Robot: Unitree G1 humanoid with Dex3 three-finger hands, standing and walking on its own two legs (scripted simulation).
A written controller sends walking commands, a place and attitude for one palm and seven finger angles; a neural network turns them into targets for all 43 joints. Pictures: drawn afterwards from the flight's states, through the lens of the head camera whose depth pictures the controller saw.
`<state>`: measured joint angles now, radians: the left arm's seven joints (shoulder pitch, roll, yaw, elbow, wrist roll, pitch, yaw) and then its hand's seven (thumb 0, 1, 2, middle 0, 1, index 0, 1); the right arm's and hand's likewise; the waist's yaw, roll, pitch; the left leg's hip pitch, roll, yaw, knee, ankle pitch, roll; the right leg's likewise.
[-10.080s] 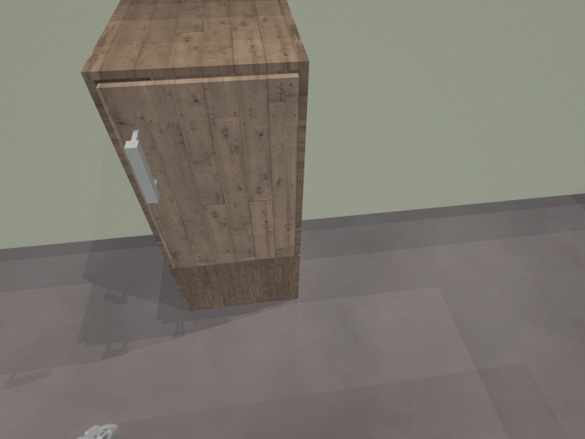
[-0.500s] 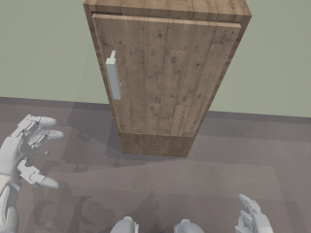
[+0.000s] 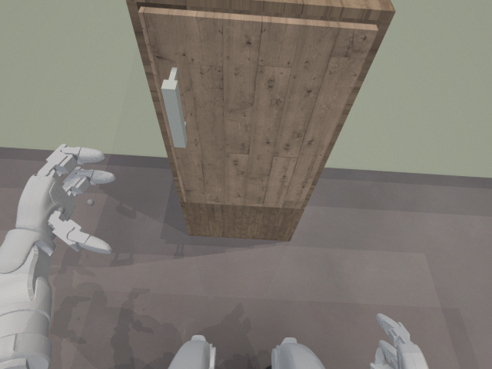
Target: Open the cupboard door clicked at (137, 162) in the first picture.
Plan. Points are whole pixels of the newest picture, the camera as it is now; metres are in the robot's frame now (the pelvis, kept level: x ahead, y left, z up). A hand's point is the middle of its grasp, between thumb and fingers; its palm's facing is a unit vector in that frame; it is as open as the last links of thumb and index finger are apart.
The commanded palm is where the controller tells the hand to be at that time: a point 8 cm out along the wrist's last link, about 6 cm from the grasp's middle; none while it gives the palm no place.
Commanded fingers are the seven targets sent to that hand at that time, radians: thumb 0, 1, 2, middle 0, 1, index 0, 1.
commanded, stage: move the hooked fingers beside the handle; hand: left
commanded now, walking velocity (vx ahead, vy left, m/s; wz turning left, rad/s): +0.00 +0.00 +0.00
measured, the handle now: (177, 109) +0.57 +0.16 +0.05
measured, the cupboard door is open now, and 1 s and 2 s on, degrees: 0 0 0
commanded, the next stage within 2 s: none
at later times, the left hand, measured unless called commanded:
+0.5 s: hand (117, 166) +0.42 +0.23 +0.05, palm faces -0.03 -1.00 -0.01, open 14.0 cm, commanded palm +0.40 +0.28 +0.05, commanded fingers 0.00 -0.50 0.30 -0.30 -1.20 -0.30 -1.20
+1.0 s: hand (142, 134) +0.50 +0.21 +0.05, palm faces -0.03 -1.00 -0.03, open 14.0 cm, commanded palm +0.48 +0.26 +0.05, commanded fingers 0.00 -0.50 0.30 -0.30 -1.20 -0.30 -1.20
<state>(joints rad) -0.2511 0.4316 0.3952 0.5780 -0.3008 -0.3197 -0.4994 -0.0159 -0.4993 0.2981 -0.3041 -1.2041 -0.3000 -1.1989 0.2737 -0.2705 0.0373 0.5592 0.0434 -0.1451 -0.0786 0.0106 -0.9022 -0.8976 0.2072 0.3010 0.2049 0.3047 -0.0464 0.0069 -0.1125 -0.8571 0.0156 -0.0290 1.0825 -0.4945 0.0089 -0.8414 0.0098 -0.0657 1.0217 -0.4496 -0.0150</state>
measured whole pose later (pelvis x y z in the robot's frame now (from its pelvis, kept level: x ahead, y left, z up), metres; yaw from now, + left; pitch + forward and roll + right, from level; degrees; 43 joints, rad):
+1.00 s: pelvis +0.01 +0.00 -0.01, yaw -2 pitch +22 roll -3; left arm -0.80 0.53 0.43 1.09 -0.13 -0.40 -0.34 -0.02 -0.50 0.30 -0.30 -1.20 -0.30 -1.20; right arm 0.36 -0.27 0.03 0.62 0.01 0.02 -0.03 0.01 -0.90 -0.90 0.21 0.30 0.20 0.30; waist -0.15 0.01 -0.11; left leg -1.01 0.03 -0.01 1.13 -0.51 0.01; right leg -1.00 0.03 -0.05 1.07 -0.45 -0.01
